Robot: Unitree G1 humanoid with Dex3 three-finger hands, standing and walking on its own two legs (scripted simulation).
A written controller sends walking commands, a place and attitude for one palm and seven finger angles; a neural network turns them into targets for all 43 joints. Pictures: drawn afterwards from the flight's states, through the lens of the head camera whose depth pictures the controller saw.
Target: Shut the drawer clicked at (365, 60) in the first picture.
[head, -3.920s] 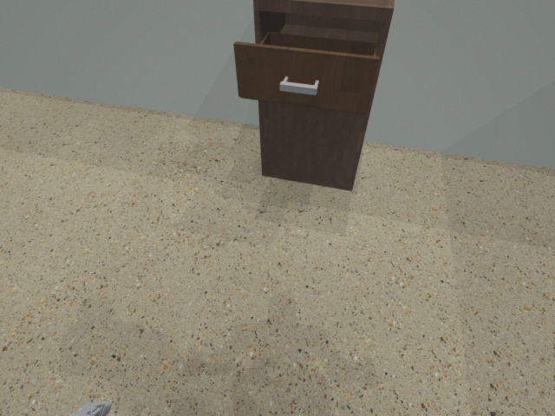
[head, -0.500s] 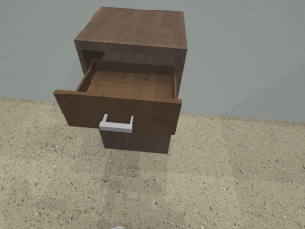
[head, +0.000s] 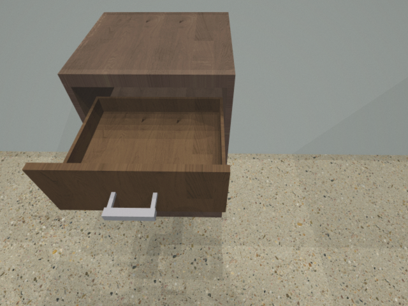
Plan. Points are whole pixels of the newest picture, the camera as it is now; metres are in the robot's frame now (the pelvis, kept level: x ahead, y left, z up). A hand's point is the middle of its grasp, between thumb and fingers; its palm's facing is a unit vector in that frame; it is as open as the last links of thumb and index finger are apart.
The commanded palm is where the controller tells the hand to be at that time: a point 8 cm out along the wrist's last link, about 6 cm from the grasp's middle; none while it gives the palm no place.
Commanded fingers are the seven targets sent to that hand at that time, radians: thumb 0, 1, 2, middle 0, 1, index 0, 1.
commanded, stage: come to a stop and stand still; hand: left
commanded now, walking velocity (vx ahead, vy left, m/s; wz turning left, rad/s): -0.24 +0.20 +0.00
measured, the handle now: (131, 205) +0.33 +0.18 -0.03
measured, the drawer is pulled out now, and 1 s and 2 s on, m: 0.30 0.30 0.30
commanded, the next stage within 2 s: look again from close up in 1.88 s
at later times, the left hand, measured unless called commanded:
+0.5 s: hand out of the picture +0.03 +0.24 -0.17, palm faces +0.06 -0.97 -0.24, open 7.4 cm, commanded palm none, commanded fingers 0.00 0.90 0.90 -0.20 -0.30 -0.20 -0.30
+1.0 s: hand out of the picture +0.01 +0.24 -0.16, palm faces +0.03 -0.98 -0.21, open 7.4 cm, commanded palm none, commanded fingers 0.00 0.90 0.90 -0.20 -0.30 -0.20 -0.30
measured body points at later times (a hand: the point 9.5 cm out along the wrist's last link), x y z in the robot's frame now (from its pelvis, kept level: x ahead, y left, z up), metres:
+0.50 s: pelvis -0.01 +0.04 +0.00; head -0.02 +0.04 +0.45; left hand +0.03 +0.29 -0.15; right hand +0.07 -0.20 -0.14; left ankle -0.01 +0.13 -0.73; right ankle +0.06 -0.10 -0.73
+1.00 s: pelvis +0.01 +0.07 +0.01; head +0.03 +0.05 +0.46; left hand +0.01 +0.29 -0.14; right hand +0.02 -0.16 -0.15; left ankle -0.01 +0.13 -0.73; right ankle +0.04 -0.07 -0.73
